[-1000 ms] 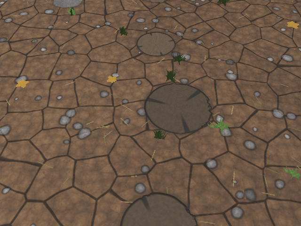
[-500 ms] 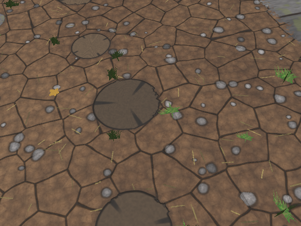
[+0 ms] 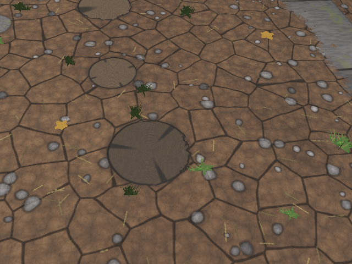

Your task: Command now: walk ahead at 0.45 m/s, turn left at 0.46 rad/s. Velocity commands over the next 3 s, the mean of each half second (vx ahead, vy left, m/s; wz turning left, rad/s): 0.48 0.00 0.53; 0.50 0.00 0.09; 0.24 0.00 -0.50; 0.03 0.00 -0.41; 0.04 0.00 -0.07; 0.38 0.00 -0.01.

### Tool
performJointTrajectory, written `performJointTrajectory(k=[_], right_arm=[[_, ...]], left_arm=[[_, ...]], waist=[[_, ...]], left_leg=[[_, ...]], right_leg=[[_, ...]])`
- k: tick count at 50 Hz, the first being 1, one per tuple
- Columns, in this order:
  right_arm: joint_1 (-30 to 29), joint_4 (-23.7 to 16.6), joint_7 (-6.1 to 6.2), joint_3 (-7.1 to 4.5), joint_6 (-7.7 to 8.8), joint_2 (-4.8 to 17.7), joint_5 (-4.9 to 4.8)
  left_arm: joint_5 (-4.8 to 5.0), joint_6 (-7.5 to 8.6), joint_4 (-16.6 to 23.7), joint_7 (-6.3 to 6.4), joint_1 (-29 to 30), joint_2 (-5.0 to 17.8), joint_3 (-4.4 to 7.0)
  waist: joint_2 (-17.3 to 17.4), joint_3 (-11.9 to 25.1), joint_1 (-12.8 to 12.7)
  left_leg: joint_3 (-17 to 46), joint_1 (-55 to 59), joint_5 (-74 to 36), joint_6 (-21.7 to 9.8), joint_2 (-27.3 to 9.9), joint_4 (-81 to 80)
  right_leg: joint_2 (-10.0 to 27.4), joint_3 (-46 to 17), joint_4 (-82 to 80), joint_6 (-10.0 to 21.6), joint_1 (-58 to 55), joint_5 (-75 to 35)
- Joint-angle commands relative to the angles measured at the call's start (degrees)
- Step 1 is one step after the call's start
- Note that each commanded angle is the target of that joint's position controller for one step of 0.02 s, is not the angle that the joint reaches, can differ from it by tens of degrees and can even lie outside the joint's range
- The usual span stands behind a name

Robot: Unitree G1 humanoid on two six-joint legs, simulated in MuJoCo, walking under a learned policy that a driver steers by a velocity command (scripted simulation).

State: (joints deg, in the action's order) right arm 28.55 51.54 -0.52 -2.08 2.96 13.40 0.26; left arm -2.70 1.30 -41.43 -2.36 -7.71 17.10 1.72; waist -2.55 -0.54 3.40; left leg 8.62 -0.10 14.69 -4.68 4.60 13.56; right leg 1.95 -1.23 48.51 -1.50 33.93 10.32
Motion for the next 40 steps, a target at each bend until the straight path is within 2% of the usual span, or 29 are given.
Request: performJointTrajectory(k=[1,3,5,6,7,8,9,10,11,12,13,15,17,19,23,25,27,30,32,33,34,35,36,37,38,39,40], right_arm=[[2.96,-1.58,0.65,-2.6,0.44,9.66,0.18],[3.05,-1.52,0.91,-2.94,0.25,10.49,0.41],[0.6,-2.2,1.23,-3.26,0.22,11.29,0.47],[-1.63,-2.81,1.24,-3.47,0.27,11.98,0.48],[-3.1,-3.25,1.05,-3.66,0.48,12.67,0.41],[-4.06,-3.53,0.58,-3.67,0.83,12.49,-0.05],[-3.15,-5.18,0.23,-2.73,1.29,8.6,-0.57],[2.47,-6.81,0.43,-1.58,0.86,2.94,-1.79],[1.38,-5.69,0.68,-2.3,-0.01,8.41,0.28],[-2.88,-5.55,0.1,-2.71,-0.34,9.28,0.92],[-5.39,-5.59,-0.48,-2.53,-0.46,8.1,0.9],[-6.37,-5.44,-1.49,-2.55,-1.53,7.24,1.68],[-8.02,-6.23,-2.12,-2.35,-2.43,6.23,1.78],[-11.96,-7.77,-2.79,-2.09,-2.87,5.54,1.94],[-20.44,-10.92,-3.78,-1.35,-2.72,4.63,1.86],[-24.74,-12.28,-4.28,-0.59,-2.34,3.64,1.71],[-29.44,-13.88,-4.69,0.12,-2.11,2.94,1.85],[-31.94,-14.86,-4.28,0.52,-1.93,3.13,2.24],[-29.77,-14.04,-3.35,0.33,-1.67,3.88,2.64],[-25.99,-12.72,-2.89,-0.04,-1.38,4.75,2.83],[-19.03,-10.22,-2.4,-0.73,-0.86,6.05,3.11],[-10.25,-7.28,-1.63,-1.75,-0.39,8.29,3.93],[-3.52,-6.44,-0.51,-3.28,-0.35,14.14,4.98],[-2.77,-6.46,-0.12,-3.85,-0.92,15.65,2.44],[-6.59,-6.02,0.3,-3.6,-0.94,13.86,0.98],[-10.02,-5.51,0.43,-2.7,-0.37,10.65,0.94],[-12.71,-5.26,0.3,-1.87,0.23,7.6,1.12]], left_arm=[[0.61,1.14,7.43,-0.19,12.33,2.05,-0.2],[1.03,1.36,8.4,-0.15,14.31,2.32,-0.36],[1.37,1.61,7.99,0.34,11.47,3.57,-0.06],[1.52,1.75,6.79,0.83,7.44,4.56,0.33],[1.61,2.0,4.66,1.58,1.12,6.11,1.03],[1.18,2.63,2.57,2.5,-6.68,8.28,1.91],[-0.28,3.1,2.14,3.65,-15.76,12.16,2.94],[-1.21,2.47,2.6,3.89,-14.91,16.14,3.56],[0.02,1.85,2.42,3.7,-11.31,12.45,3.36],[0.51,1.97,2.94,3.48,-7.22,7.2,2.17],[0.56,2.32,2.53,3.17,-5.53,4.59,1.52],[0.66,3.2,1.09,3.18,-6.56,3.09,1.04],[1.29,4.51,-0.28,2.76,-8.65,2.87,1.1],[1.74,5.17,-1.29,2.55,-9.96,3.09,1.33],[1.64,5.01,-3.16,2.5,-12.27,2.48,1.31],[1.64,4.91,-3.99,2.48,-12.92,2.86,1.37],[1.68,4.81,-5.28,2.67,-15.37,3.69,1.48],[1.58,4.12,-7.86,3.01,-18.93,4.77,1.49],[1.46,3.45,-9.27,3.31,-19.75,6.03,1.48],[1.31,3.01,-9.89,3.41,-19.96,6.82,1.52],[1.43,2.53,-10.25,3.45,-20.05,7.21,1.43],[1.96,2.43,-9.93,3.4,-19.59,6.46,1.01],[3.53,2.73,-6.9,2.46,-21.21,0.45,-0.52],[3.65,2.4,-6.62,2.54,-21.61,3.25,0.66],[3.05,2.3,-5.48,2.81,-14.88,5.63,1.65],[3.39,2.79,-5.13,2.51,-13.5,3.46,1.05],[3.05,2.51,-6.41,2.35,-14.47,2.62,1.13]], waist=[[8.94,-4.29,1.83],[9.54,-4.04,2.07],[9.89,-3.0,-0.19],[9.84,-1.72,-2.45],[8.86,1.26,-5.26],[5.81,5.82,-9.14],[-1.16,14.57,-11.76],[-13.55,18.81,-7.59],[-8.18,12.98,-5.83],[-2.27,5.09,-4.95],[-0.38,1.2,-4.39],[-3.38,-0.54,-3.2],[-3.26,-0.35,-2.77],[-2.81,-1.1,-2.78],[-1.78,-2.95,-3.66],[-1.59,-3.66,-4.45],[-1.28,-4.52,-6.0],[-1.39,-4.93,-6.53],[-2.56,-2.8,-4.99],[-3.17,-0.35,-3.12],[-2.78,3.59,-0.13],[-1.37,8.33,3.94],[9.44,17.21,4.66],[10.18,22.5,3.87],[3.61,13.52,3.17],[4.36,5.73,0.82],[2.98,1.76,-1.71]], left_leg=[[10.6,0.07,-21.02,-7.64,-11.2,-1.4],[11.45,-0.79,-24.53,-7.1,-11.71,0.49],[12.78,-3.09,-27.68,-5.23,-12.68,2.44],[12.69,-5.21,-31.65,-3.86,-12.49,5.06],[12.0,-6.66,-37.27,-2.55,-11.15,11.19],[9.03,-10.19,-36.22,-1.05,-7.6,22.41],[5.21,-17.04,-19.02,-0.33,-3.89,38.27],[-0.24,-32.17,18.08,0.75,3.71,52.25],[-1.06,-36.42,13.49,0.01,-1.29,57.93],[-1.9,-36.22,7.81,-0.23,-3.83,57.39],[-2.75,-34.73,4.57,0.11,-5.55,55.23],[-3.79,-32.17,3.2,0.82,-7.29,53.02],[-4.39,-32.87,1.84,0.97,-7.44,52.53],[-4.83,-36.91,-1.28,1.31,-7.98,51.76],[-7.1,-41.38,-9.36,2.36,-8.1,44.34],[-9.52,-38.85,-14.04,2.27,-7.71,36.46],[-12.14,-36.31,-15.14,1.48,-7.15,29.47],[-14.07,-33.67,-10.75,-0.64,-5.26,22.95],[-15.7,-28.26,-5.21,-2.86,-2.05,20.57],[-15.93,-23.42,-2.74,-4.17,-0.21,19.27],[-15.55,-14.45,-3.12,-5.64,1.27,15.66],[-11.1,0.53,-4.91,-7.57,-2.19,13.49],[11.93,20.78,-2.14,-13.17,-21.13,13.32],[30.93,22.92,-10.86,-17.77,-30.94,6.77],[19.44,15.67,-14.68,-14.99,-26.93,6.11],[11.5,6.4,-17.32,-12.61,-24.43,3.72],[5.98,0.16,-18.18,-9.26,-21.4,1.23]], right_leg=[[-2.29,2.88,-6.43,-0.97,6.01,-2.43],[-3.13,2.76,-10.71,-0.45,2.35,-2.89],[-3.56,1.85,-14.56,0.84,-5.56,-3.43],[-4.42,1.81,-16.41,1.75,-12.42,-2.24],[-5.53,2.04,-18.43,2.89,-21.19,-1.4],[-3.11,0.28,-20.95,4.46,-32.53,-2.03],[10.46,-13.58,-24.08,6.67,-44.96,15.04],[24.63,-40.03,-32.23,11.48,-52.57,23.55],[23.17,-44.34,-34.6,12.86,-44.67,29.81],[20.27,-34.31,-35.3,11.9,-36.56,26.38],[16.9,-24.79,-36.06,11.08,-31.18,15.96],[13.03,-13.87,-37.38,9.68,-26.7,2.8],[12.73,-9.05,-37.98,9.94,-26.78,-6.31],[13.03,-5.16,-39.19,10.35,-28.12,-10.9],[11.42,2.92,-39.99,9.95,-29.48,-17.91],[10.09,6.84,-39.61,8.99,-28.98,-20.19],[10.55,8.44,-39.65,8.59,-29.77,-22.24],[12.23,9.33,-37.45,8.59,-35.39,-30.42],[12.88,10.53,-31.17,8.57,-38.92,-47.22],[13.04,11.05,-25.04,8.56,-40.02,-53.99],[12.7,12.02,-16.18,8.11,-38.43,-53.97],[11.57,12.39,-4.42,7.43,-29.15,-43.29],[5.5,12.95,16.97,5.06,-8.72,-9.45],[-2.95,5.21,31.07,4.37,0.16,20.42],[-0.15,-1.78,30.69,5.03,4.07,14.93],[1.51,-1.93,26.39,5.42,3.32,11.73],[3.16,-1.8,21.5,5.49,0.61,9.81]])
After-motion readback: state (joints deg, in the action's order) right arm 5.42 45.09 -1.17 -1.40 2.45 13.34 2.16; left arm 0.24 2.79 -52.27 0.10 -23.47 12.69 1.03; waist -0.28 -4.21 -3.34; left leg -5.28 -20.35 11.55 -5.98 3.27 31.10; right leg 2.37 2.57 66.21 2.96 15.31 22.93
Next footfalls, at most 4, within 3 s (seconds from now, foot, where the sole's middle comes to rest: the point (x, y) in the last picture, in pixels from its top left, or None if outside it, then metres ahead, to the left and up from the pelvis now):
0.18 right None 0.26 -0.12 -0.78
0.70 left None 0.48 0.15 -0.78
1.22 right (144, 189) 0.80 0.07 -0.78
1.84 left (103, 192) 0.79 0.25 -0.78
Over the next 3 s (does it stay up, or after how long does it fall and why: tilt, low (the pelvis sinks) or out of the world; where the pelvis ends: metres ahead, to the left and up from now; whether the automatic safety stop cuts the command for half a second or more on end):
stays up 0.90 0.16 -0.01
